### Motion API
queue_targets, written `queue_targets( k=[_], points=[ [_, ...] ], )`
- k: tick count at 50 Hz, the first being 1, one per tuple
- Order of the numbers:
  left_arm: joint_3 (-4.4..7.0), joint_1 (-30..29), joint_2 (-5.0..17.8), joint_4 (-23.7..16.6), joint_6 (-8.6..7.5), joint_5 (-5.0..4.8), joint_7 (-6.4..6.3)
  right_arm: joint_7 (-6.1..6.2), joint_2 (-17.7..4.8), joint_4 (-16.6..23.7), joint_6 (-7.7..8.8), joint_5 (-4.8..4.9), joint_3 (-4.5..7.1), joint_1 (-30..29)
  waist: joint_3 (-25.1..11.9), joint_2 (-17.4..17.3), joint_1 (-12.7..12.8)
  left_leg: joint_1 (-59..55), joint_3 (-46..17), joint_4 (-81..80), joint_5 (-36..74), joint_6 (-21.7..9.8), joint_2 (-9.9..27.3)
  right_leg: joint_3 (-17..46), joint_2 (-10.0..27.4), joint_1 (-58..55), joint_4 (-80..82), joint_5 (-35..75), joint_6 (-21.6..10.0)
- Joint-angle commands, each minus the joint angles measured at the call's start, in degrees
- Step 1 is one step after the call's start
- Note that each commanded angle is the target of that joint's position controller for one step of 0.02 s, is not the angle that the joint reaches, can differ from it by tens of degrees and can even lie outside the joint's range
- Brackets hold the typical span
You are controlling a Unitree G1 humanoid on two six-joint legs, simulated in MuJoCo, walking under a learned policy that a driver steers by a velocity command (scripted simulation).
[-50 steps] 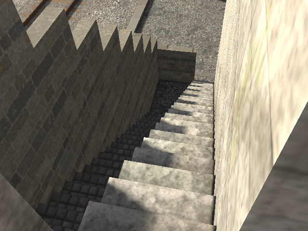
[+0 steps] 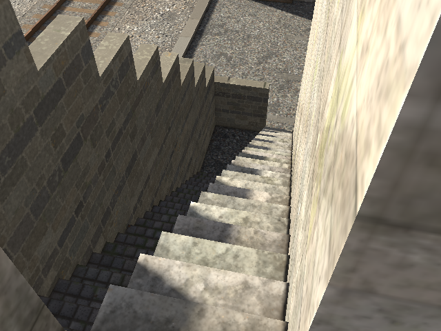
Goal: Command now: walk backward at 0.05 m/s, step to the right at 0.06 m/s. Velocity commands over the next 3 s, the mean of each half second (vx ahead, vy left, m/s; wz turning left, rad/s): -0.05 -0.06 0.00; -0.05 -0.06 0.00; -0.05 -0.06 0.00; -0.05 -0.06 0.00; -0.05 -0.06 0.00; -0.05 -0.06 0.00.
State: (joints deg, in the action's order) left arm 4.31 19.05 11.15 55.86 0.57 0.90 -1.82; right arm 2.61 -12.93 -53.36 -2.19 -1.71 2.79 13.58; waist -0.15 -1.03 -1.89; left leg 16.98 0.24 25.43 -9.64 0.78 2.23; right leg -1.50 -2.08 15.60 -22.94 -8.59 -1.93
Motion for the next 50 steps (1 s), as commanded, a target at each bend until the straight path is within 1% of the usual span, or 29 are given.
queue_targets(
  k=[1,3,6,9,11,14,19,22,31,33,38,41,47,50],
  points=[
    [1.14,1.6,6.2,-2.3,-0.38,0.04,-0.23,0.04,-5.1,2.0,0.55,-0.02,0.94,1.8,0.8,2.7,-0.8,1.3,-2.7,-2.8,-6.1,-2.2,2.4,9.8,7.5,-0.2,8.3,-8.9,-3.8],
    [1.17,1.5,6.2,-2.4,-0.25,-0.01,-0.34,0.05,-5.3,1.9,0.65,-0.08,0.92,1.9,0.7,2.4,-0.8,1.2,-2.8,-2.7,-5.3,-2.2,2.7,9.2,7.2,-0.5,7.8,-7.8,-3.9],
    [1.2,1.8,6.0,-2.3,-0.05,-0.15,-0.38,0.13,-6.1,2.0,0.86,-0.14,1.0,1.4,0.9,0.8,-0.2,2.6,-4.2,-4.2,-5.3,-2.4,3.8,7.8,6.1,-2.1,5.6,-5.2,-3.6],
    [1.15,2.2,5.6,-2.3,-0.04,-0.18,-0.27,0.25,-6.6,2.1,1.02,-0.14,1.09,0.7,0.7,-0.8,0.4,3.7,-5.7,-5.9,-5.5,-2.7,4.8,6.7,5.2,-3.7,3.4,-2.5,-3.4],
    [1.1,2.2,5.5,-2.3,-0.15,-0.17,-0.17,0.3,-6.7,2.2,1.01,-0.13,1.12,0.3,0.5,-1.2,0.5,3.8,-6.0,-6.3,-5.3,-2.7,5.0,6.6,5.1,-4.2,2.8,-1.4,-3.3],
    [1.06,1.7,5.7,-2.4,-0.33,-0.16,-0.1,0.29,-6.5,2.2,0.88,-0.06,1.12,0.2,0.3,-0.7,0.3,3.3,-5.4,-5.6,-4.9,-2.5,4.5,7.2,5.6,-4.1,3.2,-0.9,-3.4],
    [1.06,0.5,6.3,-2.6,-0.38,-0.12,-0.22,0.15,-5.9,2.0,0.62,0.02,1.05,0.6,0.1,1.3,-0.3,1.5,-3.4,-2.9,-3.6,-1.9,3.2,8.6,6.7,-3.0,5.2,-1.3,-4.1],
    [1.16,0.2,6.7,-2.5,-0.31,-0.21,-0.41,0.21,-6.1,1.7,0.62,-0.04,1.11,0.6,0.2,1.6,-0.5,1.1,-3.0,-2.1,-2.7,-1.7,3.0,8.7,6.9,-3.1,5.2,-0.8,-4.3],
    [1.09,0.4,6.3,-2.0,-0.05,-0.31,-0.28,0.28,-7.2,1.8,0.6,-0.14,1.36,-0.7,0.4,-0.7,0.2,2.7,-5.5,-4.9,-4.0,-2.5,4.8,7.1,5.3,-4.5,2.6,-0.1,-3.7],
    [1.08,0.2,6.5,-2.1,-0.07,-0.26,-0.21,0.22,-7.1,1.8,0.59,-0.16,1.36,-0.9,0.3,-0.8,0.3,2.7,-5.2,-4.8,-4.3,-2.4,4.5,7.5,5.6,-4.5,2.9,-0.2,-3.7],
    [1.06,-0.4,7.1,-2.2,-0.11,-0.2,-0.25,0.07,-6.6,1.6,0.48,-0.07,1.25,-0.5,0.3,1.1,-0.2,1.6,-3.7,-3.1,-4.2,-2.0,3.3,8.9,6.7,-3.4,4.9,-1.7,-4.2],
    [1.03,-0.5,7.1,-2.0,-0.07,-0.25,-0.34,0.04,-6.6,1.4,0.43,-0.07,1.24,-0.3,0.4,1.6,-0.3,1.1,-3.6,-2.9,-3.9,-1.9,3.3,8.9,6.7,-2.9,5.2,-2.6,-4.3],
    [0.97,0.0,6.8,-1.7,0.0,-0.33,-0.27,0.07,-7.4,1.6,0.58,-0.17,1.39,-0.9,0.6,-0.3,0.1,2.4,-5.3,-5.1,-4.5,-2.4,4.5,7.6,5.5,-4.1,3.5,-1.8,-3.7],
    [0.93,0.2,6.8,-1.7,-0.1,-0.32,-0.17,0.09,-7.4,1.7,0.58,-0.14,1.41,-1.1,0.5,-0.5,0.2,2.6,-5.5,-5.5,-4.9,-2.4,4.6,7.7,5.5,-4.4,3.4,-1.6,-3.6]
  ],
)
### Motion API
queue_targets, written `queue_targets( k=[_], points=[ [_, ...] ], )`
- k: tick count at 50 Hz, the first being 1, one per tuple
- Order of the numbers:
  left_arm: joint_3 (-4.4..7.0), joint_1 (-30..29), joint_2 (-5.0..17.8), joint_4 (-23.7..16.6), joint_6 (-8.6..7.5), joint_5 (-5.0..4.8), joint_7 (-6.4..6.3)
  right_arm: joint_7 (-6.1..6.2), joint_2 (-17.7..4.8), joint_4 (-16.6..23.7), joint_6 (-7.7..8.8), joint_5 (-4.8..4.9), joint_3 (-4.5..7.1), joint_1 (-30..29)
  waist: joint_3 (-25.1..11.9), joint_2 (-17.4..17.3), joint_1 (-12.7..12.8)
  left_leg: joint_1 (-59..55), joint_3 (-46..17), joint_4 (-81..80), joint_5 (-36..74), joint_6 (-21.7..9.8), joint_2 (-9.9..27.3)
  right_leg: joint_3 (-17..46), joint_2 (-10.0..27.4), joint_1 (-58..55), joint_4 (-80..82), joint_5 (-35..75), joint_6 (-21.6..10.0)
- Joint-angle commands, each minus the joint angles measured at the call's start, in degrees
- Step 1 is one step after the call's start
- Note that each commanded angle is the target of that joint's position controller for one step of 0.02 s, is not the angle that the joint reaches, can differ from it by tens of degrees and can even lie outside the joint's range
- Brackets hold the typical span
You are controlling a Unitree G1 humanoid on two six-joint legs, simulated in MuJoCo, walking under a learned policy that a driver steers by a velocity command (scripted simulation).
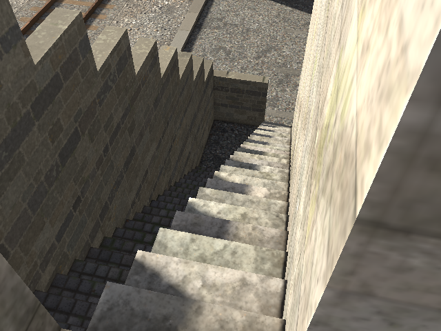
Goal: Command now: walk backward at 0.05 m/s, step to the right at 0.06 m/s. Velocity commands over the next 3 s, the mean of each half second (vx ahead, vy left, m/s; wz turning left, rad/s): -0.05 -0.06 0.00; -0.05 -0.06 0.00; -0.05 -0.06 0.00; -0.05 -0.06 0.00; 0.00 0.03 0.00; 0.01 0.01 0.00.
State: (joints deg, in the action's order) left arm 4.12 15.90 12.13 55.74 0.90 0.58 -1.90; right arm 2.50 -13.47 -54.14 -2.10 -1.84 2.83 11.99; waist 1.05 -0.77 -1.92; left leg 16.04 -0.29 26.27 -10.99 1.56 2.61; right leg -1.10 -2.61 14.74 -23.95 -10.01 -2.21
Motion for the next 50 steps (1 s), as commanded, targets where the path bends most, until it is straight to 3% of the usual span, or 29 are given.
queue_targets(
  k=[1,9,18,27,50],
  points=[
    [1.1,3.3,5.9,-1.5,-0.46,0.02,-0.08,0.19,-6.8,2.5,0.47,0.0,1.35,0.5,-0.8,-0.6,0.2,3.4,-4.8,-6.3,-3.6,-3.2,4.1,7.4,6.1,-3.5,4.6,-0.3,-3.4],
    [1.08,2.6,6.4,-1.7,-0.42,0.05,-0.2,-0.01,-6.3,2.1,0.46,0.04,1.16,1.0,-0.9,1.0,-0.2,2.2,-3.1,-4.0,-2.5,-2.6,2.8,8.7,7.2,-2.3,6.2,-0.7,-4.0],
    [0.99,3.1,6.0,-1.5,-0.37,-0.02,-0.11,0.05,-7.1,2.2,0.61,-0.04,1.24,0.3,-1.0,-0.7,0.3,3.4,-4.9,-6.1,-3.1,-3.1,4.1,7.3,6.0,-3.4,4.1,0.7,-3.4],
    [0.97,2.5,6.5,-1.6,-0.48,0.03,-0.16,-0.05,-6.6,2.1,0.47,0.02,1.12,0.5,-1.1,0.8,-0.2,2.3,-3.5,-4.4,-2.5,-2.7,3.0,8.6,7.0,-2.6,5.6,0.2,-3.9],
    [0.89,2.6,6.5,-1.6,-0.46,-0.02,-0.15,-0.07,-7.0,2.2,0.35,-0.05,1.1,0.3,-1.2,0.4,-0.1,2.6,-3.9,-4.7,-2.5,-2.7,3.3,8.3,6.6,-2.9,5.0,0.8,-3.8]
  ],
)
Over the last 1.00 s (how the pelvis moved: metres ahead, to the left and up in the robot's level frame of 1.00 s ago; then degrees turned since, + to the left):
0.01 0.00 0.00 0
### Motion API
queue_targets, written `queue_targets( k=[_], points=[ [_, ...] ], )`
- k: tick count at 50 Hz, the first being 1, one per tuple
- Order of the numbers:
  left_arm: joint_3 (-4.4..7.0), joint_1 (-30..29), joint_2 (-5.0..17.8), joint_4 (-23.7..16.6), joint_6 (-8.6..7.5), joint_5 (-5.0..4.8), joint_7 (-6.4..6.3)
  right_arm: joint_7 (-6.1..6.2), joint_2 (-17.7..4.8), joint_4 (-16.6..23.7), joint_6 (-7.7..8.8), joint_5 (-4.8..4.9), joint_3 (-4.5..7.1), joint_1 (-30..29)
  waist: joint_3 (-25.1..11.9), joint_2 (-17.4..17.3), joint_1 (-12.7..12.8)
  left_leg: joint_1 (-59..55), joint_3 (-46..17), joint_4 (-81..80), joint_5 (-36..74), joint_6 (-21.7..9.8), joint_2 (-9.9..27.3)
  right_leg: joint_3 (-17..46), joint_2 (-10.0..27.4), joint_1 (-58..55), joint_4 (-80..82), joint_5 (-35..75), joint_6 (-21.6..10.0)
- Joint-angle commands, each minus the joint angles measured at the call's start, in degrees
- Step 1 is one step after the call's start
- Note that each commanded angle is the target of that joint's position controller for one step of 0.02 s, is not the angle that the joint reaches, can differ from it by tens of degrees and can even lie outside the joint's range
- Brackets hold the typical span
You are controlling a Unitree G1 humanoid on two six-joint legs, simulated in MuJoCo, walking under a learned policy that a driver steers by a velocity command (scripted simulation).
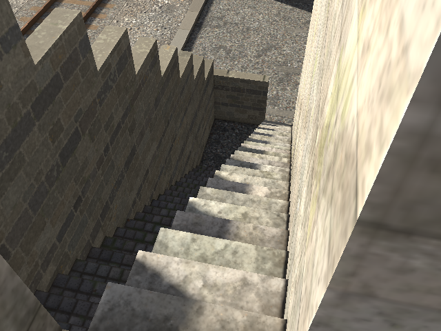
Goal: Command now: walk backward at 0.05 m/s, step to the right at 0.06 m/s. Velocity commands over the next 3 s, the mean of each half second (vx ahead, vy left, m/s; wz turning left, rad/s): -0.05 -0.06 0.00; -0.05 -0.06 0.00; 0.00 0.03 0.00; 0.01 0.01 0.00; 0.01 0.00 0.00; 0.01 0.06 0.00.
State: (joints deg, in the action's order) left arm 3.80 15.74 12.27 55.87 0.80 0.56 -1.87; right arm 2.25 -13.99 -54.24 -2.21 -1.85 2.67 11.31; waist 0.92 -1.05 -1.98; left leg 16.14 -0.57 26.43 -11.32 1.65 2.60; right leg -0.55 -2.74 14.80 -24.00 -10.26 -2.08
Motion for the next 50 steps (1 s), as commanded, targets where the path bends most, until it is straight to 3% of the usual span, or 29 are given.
queue_targets(
  k=[1,50],
  points=[
    [1.21,2.8,6.3,-1.7,-0.35,-0.01,-0.18,0.17,-6.6,2.3,0.47,-0.04,1.27,1.0,-1.0,0.6,0.0,2.6,-3.8,-5.0,-2.2,-2.9,3.4,7.6,6.7,-3.0,4.9,1.1,-3.9],
    [1.14,2.8,6.5,-1.7,-0.39,-0.02,-0.11,0.15,-6.8,2.5,0.4,-0.04,1.3,0.9,-1.1,0.5,-0.1,2.5,-4.0,-5.1,-2.2,-2.7,3.3,7.9,6.5,-3.2,4.6,1.9,-3.8]
  ],
)
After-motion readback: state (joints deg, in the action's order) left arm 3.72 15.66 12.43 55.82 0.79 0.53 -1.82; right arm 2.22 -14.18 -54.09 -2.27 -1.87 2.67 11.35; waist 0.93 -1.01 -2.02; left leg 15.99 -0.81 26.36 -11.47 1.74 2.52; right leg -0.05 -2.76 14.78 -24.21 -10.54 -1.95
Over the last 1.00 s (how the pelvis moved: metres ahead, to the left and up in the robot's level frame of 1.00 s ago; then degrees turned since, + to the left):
0.00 0.00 0.00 0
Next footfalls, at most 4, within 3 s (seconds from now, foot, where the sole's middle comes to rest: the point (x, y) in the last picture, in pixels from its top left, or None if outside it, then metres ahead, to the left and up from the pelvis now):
1.32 left None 0.04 0.19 -0.78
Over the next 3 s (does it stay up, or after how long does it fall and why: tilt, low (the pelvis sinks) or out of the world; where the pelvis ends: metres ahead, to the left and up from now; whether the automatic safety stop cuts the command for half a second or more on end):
stays up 0.03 0.14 0.00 its command is cut before an obstacle from the start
